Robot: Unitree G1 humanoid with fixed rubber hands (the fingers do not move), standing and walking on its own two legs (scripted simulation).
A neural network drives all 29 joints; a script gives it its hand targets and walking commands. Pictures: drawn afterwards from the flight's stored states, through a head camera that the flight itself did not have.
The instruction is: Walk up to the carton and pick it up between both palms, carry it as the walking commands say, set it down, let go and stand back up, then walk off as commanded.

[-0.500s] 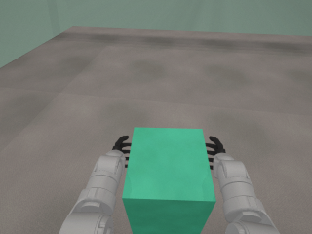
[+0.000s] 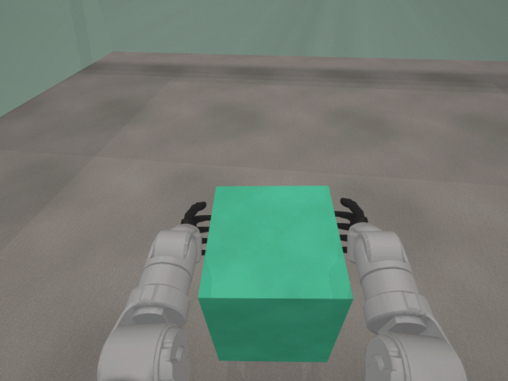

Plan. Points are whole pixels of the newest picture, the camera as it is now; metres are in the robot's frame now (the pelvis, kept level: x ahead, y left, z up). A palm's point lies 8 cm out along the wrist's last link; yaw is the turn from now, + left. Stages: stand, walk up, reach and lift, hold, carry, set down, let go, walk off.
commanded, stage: reach and lift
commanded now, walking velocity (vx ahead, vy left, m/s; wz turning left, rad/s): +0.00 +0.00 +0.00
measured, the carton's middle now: (272, 275) +0.32 -0.01 +0.00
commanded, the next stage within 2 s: hold in 0.92 s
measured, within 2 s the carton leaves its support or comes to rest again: neither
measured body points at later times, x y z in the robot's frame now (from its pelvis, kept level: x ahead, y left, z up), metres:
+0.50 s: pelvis +0.01 +0.00 +0.02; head -0.07 -0.01 +0.46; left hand +0.34 +0.14 +0.08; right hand +0.34 -0.15 +0.08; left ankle +0.07 +0.13 -0.69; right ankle +0.07 -0.12 -0.69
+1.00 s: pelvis +0.00 +0.00 +0.02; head -0.08 -0.01 +0.46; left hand +0.33 +0.14 +0.08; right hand +0.33 -0.15 +0.08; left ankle +0.07 +0.13 -0.69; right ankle +0.07 -0.12 -0.69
